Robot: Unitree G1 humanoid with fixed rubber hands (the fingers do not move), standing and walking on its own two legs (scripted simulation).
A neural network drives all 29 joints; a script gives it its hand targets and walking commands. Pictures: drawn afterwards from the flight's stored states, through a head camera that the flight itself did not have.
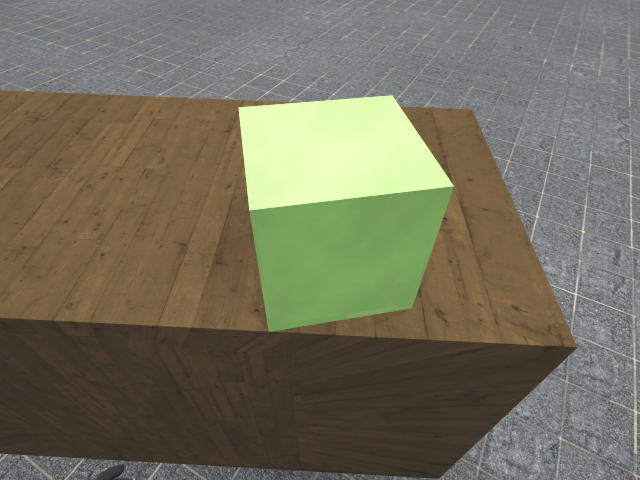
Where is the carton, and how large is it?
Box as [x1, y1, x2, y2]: [238, 95, 453, 331]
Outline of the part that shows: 391,95 238,107 249,210 269,331 410,308 412,306 453,185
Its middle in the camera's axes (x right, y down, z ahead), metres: +0.01 -0.04 +0.52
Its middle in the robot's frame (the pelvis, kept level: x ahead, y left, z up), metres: +0.44 +0.00 +0.11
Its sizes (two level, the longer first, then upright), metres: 0.206 0.197 0.224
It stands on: a pedestal, 0.77 m high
